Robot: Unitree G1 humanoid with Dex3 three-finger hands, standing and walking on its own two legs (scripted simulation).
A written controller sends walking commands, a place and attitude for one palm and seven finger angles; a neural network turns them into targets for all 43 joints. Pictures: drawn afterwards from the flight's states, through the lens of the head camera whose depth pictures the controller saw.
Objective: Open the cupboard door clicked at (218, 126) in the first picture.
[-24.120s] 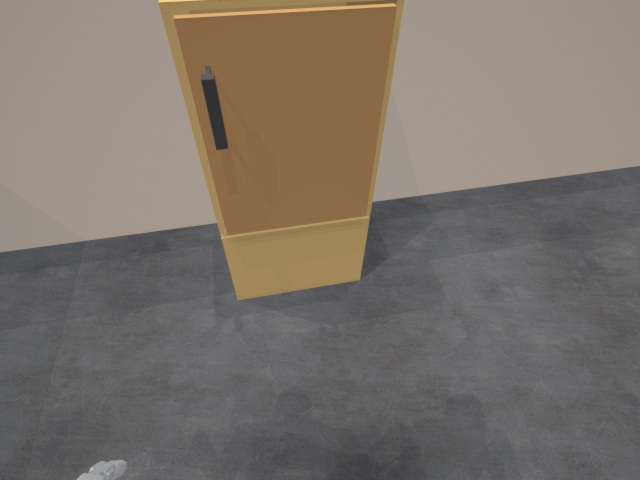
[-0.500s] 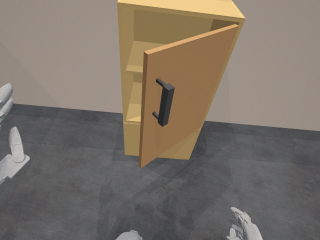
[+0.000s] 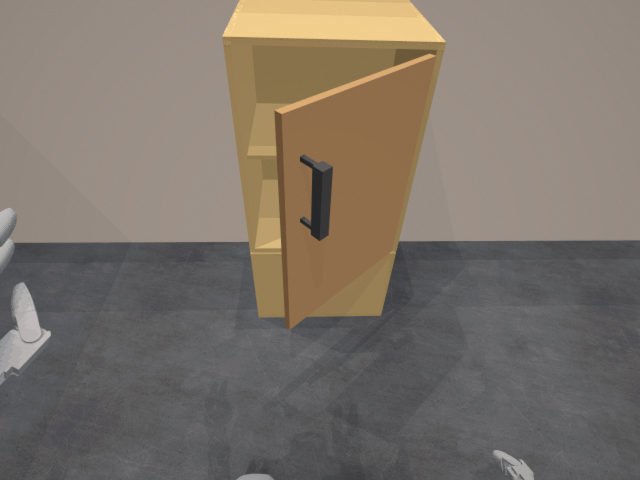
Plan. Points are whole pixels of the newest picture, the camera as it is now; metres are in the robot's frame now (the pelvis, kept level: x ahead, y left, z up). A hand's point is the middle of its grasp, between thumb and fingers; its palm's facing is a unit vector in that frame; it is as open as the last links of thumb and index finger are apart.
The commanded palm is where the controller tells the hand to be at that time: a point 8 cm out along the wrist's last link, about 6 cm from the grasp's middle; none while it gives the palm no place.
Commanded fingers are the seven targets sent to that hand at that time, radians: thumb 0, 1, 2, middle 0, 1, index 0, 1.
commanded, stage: stop stepping back and stand still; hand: left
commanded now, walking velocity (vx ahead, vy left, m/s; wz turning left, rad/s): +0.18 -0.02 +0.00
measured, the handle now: (313, 197) +0.59 +0.06 +0.04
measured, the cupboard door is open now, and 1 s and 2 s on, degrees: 42 42 42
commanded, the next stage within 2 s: let the arm hang, fingers relaxed in 0.30 s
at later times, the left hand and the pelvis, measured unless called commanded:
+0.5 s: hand (108, 377) +0.22 +0.27 +0.05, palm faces +0.24 -0.81 -0.53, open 7.4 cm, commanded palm none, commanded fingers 0.00 0.90 0.90 -0.20 -0.30 -0.20 -0.30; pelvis +0.01 +0.01 -0.01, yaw +4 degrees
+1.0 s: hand out of the picture -0.04 +0.21 -0.16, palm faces +0.09 -0.97 -0.23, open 7.2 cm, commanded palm none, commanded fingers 0.00 0.90 0.90 -0.20 -0.30 -0.20 -0.30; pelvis +0.01 +0.02 +0.01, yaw +4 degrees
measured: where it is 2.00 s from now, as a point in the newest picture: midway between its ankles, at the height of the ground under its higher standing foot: outside the picture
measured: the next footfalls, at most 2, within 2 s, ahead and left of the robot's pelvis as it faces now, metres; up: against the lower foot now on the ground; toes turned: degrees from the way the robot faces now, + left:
left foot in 0.14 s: +0.07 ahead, +0.17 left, +0.00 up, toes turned +5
left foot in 0.64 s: +0.04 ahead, +0.14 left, +0.00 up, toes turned +7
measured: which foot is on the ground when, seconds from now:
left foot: up 0.00-0.12, down 0.14-0.36, up 0.38-0.62, down 0.64-1.00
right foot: down 0.00-1.00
